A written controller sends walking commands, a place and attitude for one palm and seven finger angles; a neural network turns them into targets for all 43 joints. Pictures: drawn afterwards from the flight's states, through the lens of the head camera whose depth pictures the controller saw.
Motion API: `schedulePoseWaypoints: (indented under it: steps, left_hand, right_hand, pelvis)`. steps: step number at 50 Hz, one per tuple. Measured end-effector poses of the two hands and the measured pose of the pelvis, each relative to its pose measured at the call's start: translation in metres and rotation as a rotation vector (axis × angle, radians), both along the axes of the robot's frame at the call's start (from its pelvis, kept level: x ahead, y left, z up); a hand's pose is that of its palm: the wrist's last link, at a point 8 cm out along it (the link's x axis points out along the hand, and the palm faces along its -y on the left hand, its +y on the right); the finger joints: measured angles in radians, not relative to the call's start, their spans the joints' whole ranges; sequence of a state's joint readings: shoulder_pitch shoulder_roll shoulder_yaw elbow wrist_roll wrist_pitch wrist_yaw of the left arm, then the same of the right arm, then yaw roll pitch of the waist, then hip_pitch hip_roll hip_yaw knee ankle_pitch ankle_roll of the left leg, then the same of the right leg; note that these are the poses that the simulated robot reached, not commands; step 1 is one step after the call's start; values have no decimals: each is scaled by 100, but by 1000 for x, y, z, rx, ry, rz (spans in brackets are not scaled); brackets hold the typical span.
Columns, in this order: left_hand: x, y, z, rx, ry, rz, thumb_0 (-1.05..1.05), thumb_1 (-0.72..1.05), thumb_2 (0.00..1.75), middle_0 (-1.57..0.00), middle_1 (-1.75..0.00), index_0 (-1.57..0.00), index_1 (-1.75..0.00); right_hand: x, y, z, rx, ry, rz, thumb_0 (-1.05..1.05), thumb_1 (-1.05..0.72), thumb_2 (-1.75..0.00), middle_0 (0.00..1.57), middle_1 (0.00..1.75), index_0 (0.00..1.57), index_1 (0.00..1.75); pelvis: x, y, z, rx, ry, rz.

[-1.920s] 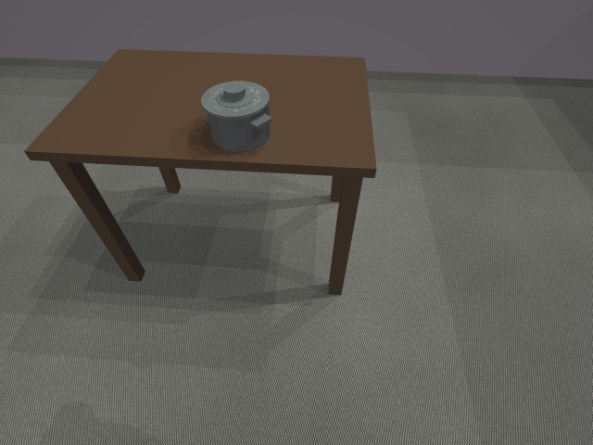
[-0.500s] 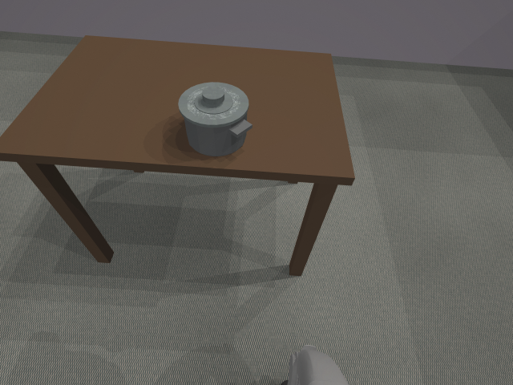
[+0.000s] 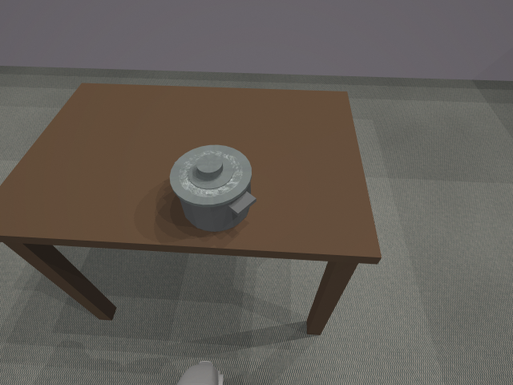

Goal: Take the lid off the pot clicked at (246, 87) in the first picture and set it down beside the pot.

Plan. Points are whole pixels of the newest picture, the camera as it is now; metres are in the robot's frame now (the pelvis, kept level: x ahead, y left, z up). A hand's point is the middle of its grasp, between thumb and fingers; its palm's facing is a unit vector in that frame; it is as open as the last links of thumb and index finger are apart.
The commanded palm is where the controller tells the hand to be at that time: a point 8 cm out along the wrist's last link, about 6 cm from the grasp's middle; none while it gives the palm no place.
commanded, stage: come to a stop and stand still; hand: left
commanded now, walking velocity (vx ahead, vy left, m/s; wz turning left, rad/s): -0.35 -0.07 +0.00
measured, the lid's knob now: (209, 165) +0.50 +0.14 +0.02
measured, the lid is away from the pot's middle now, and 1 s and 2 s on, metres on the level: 0.00 0.00 0.00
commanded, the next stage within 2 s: none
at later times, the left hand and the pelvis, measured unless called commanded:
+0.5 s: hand out of the picture +0.05 +0.18 -0.18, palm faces -0.01 -0.95 -0.31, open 7.4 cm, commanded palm none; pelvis +0.00 -0.03 -0.02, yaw -2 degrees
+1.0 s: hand out of the picture +0.00 +0.22 -0.19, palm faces +0.04 -0.96 -0.27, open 7.4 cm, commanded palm none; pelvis -0.02 +0.02 -0.02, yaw -1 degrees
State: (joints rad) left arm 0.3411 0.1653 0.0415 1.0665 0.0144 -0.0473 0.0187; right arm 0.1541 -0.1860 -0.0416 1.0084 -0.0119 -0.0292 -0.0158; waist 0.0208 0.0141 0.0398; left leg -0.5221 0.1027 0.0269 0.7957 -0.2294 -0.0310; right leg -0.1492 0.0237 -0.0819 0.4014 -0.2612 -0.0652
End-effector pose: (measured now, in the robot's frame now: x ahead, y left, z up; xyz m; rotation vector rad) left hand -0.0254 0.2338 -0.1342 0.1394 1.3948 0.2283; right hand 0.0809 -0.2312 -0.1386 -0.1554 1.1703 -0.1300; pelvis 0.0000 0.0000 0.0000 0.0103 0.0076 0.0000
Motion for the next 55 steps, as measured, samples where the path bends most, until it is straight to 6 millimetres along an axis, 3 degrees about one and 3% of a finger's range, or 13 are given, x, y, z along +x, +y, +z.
schedulePoseWaypoints:
  steps: [3, 6, 11, 15, 21, 24, 27, 35, 40, 48, 52, 55]
  left_hand:
    - [3, 4, -9, -24, 43, 26, 0, 91, 90, -20, -30, -20, -30]
    - [11, 10, -25, -43, 77, 40, 0, 91, 90, -20, -30, -20, -30]
    - [36, 15, -29, -40, 79, 7, 0, 91, 90, -20, -30, -20, -30]
    - [57, 20, -25, -16, 36, -26, 0, 91, 90, -20, -30, -20, -30]
    - [77, 14, -14, 54, -60, -78, 0, 91, 90, -20, -30, -20, -30]
    - [75, 1, -10, 91, -98, -109, 0, 91, 90, -20, -30, -20, -30]
    - [70, -16, 2, 82, -108, -116, 0, 91, 90, -20, -30, -20, -30]
    - [68, -36, 16, 48, -123, -112, 0, 90, 90, -20, -30, -20, -30]
    - [54, -24, 11, 49, -117, -75, 0, 90, 90, -20, -30, -21, -30]
    - [20, 23, -17, 43, -55, -60, 0, 90, 90, -20, -30, -21, -30]
    - [13, 42, -18, 39, -63, -55, 0, 90, 90, -20, -30, -20, -30]
    - [9, 51, -16, 33, -61, -63, 0, 90, 90, -20, -30, -20, -30]
  right_hand:
    - [35, 15, 0, -12, -20, 30, 0, -93, -90, 20, 30, 20, 30]
    - [58, 32, -3, -18, -33, 37, 0, -92, -90, 20, 30, 20, 30]
    - [61, 45, 0, -18, -11, 31, 0, -91, -90, 20, 30, 20, 30]
    - [43, 33, -3, -19, 17, -14, -1, -92, -90, 21, 30, 21, 30]
    - [5, -11, -19, -19, 48, -65, -1, -92, -90, 21, 30, 21, 30]
    - [-20, -34, -32, -1, 70, -102, -1, -92, -90, 21, 30, 20, 30]
    - [-46, -47, -29, 14, 125, -119, 0, -92, -90, 20, 30, 20, 30]
    - [-101, -59, -12, 5, 248, -133, 0, -92, -90, 20, 30, 20, 30]
    - [-103, -48, -8, -16, 281, -102, 0, -91, -90, 20, 30, 20, 30]
    - [-61, -2, -16, -36, 78, -30, 0, -91, -90, 20, 30, 20, 30]
    - [-45, 31, -14, -11, 13, 5, 0, -92, -90, 20, 30, 20, 30]
    - [-35, 44, -11, -2, -23, 15, 0, -94, -90, 20, 30, 20, 30]
  pelvis:
    - [22, 12, -5, -14, -10, -7]
    - [39, 21, -13, -14, -18, -7]
    - [38, 21, -11, -5, -15, -29]
    - [26, 14, -10, -9, -6, -42]
    - [6, -8, -18, 0, -10, -51]
    - [-1, -23, -24, 10, -30, -46]
    - [-1, -30, -15, 23, -32, -43]
    - [-1, -36, 3, 45, -6, -42]
    - [-7, -27, 2, 39, -2, -26]
    - [-21, 14, -18, -15, -18, 2]
    - [-24, 32, -19, -24, -31, -13]
    - [-25, 42, -17, -23, -27, -11]
